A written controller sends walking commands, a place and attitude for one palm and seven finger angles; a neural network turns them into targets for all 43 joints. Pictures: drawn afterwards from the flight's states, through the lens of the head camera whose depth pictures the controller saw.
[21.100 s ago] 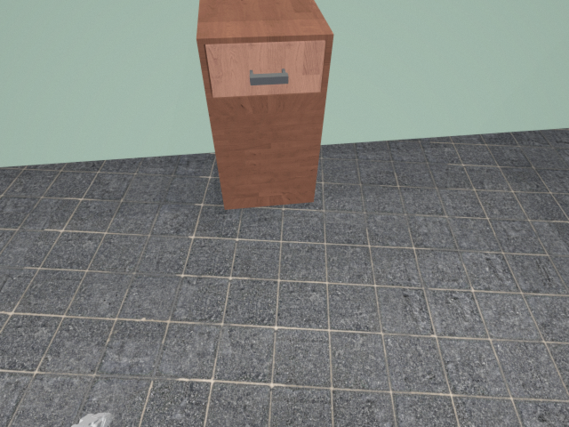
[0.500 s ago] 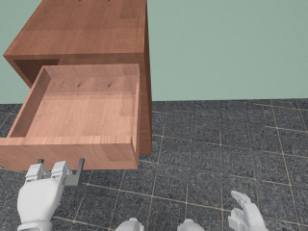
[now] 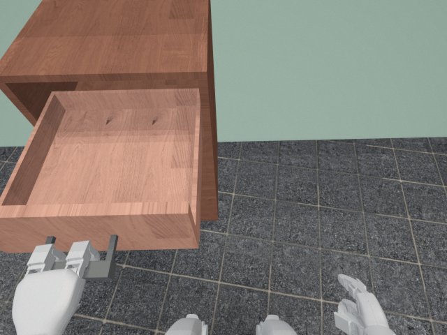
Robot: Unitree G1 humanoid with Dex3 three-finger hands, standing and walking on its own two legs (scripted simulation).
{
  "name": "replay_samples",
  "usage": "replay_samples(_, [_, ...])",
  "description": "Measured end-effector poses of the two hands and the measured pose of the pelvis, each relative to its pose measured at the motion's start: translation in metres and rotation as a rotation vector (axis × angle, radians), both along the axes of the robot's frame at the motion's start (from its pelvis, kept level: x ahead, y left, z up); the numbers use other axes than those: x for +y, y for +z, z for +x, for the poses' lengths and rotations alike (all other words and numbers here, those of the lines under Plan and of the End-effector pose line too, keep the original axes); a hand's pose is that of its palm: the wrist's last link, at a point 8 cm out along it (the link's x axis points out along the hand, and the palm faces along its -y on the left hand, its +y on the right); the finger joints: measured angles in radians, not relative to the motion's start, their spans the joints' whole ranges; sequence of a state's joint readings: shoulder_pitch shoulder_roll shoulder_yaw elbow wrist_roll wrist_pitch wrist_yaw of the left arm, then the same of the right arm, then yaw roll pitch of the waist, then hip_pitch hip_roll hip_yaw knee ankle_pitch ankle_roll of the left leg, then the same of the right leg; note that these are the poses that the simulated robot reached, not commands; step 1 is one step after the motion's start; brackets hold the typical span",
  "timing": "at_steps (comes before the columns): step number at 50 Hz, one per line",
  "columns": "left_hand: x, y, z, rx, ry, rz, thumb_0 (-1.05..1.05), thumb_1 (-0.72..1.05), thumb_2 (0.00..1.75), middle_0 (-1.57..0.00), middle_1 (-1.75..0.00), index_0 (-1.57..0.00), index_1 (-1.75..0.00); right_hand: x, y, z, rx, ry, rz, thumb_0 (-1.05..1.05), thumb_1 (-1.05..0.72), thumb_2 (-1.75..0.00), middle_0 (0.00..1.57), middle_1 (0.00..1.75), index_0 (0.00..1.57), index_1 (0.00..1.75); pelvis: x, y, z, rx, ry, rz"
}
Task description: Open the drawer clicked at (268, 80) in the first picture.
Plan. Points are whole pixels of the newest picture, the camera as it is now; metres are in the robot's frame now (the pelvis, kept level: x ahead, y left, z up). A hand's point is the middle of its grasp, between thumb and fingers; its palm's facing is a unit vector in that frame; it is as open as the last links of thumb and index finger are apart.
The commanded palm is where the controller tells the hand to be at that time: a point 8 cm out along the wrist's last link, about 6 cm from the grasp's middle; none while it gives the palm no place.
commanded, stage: open the thumb to release the handle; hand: left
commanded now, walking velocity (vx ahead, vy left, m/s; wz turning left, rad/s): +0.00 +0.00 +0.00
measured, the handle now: (77, 256) +0.24 +0.27 +0.00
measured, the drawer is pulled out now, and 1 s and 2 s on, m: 0.30 0.30 0.30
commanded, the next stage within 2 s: lift the hand off the handle in 0.42 s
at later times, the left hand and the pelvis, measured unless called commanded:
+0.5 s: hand (71, 297) +0.18 +0.27 -0.02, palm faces -0.03 -0.05 -1.00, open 13.1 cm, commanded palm +0.15 +0.27 +0.03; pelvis -0.02 -0.01 +0.01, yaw +1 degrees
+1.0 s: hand (72, 293) +0.18 +0.27 -0.02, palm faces -0.02 -0.04 -1.00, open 13.9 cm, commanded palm +0.17 +0.27 +0.04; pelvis -0.03 -0.02 +0.01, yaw +1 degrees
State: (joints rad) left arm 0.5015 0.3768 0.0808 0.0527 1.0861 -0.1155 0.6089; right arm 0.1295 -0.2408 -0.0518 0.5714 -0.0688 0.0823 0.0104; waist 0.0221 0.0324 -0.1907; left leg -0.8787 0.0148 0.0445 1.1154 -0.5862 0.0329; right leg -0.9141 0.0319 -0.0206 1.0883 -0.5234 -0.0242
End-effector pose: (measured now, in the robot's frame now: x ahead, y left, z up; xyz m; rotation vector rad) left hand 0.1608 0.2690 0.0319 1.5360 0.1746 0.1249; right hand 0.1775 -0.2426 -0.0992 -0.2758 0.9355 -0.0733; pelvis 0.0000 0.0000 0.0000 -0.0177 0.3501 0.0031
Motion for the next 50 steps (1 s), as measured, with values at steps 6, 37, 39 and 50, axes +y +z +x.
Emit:
replay_samples(6, [-0.003, -0.001, 0.003, -0.046, 0.049, -0.002, 0.00, 0.56, 0.74, -0.32, -1.29, -0.38, -1.30, 0.010, -0.011, 0.000, 0.026, 0.012, 0.020, 0.01, -0.91, -0.90, 0.20, 0.30, 0.21, 0.30, 0.000, -0.002, -0.005, -0.008, 0.011, 0.000])
replay_samples(37, [-0.005, 0.001, 0.000, -0.023, 0.058, 0.005, -0.01, -0.49, 0.30, -0.29, -1.17, -0.32, -1.20, -0.016, 0.002, -0.031, -0.012, -0.035, -0.004, 0.01, -0.91, -0.90, 0.20, 0.30, 0.21, 0.30, -0.014, 0.004, -0.024, -0.051, 0.008, 0.013])
replay_samples(39, [-0.005, 0.001, 0.000, -0.021, 0.061, 0.007, -0.01, -0.49, 0.30, -0.30, -1.18, -0.32, -1.20, -0.014, 0.001, -0.033, -0.008, -0.033, 0.002, 0.01, -0.91, -0.90, 0.20, 0.30, 0.21, 0.30, -0.014, 0.004, -0.025, -0.053, 0.010, 0.013])
replay_samples(50, [-0.004, 0.005, 0.005, -0.002, 0.061, -0.001, -0.01, -0.49, 0.30, -0.33, -1.20, -0.32, -1.20, -0.005, 0.000, -0.036, -0.006, -0.024, 0.018, 0.01, -0.91, -0.90, 0.20, 0.30, 0.21, 0.30, -0.017, 0.008, -0.030, -0.070, 0.018, 0.014])
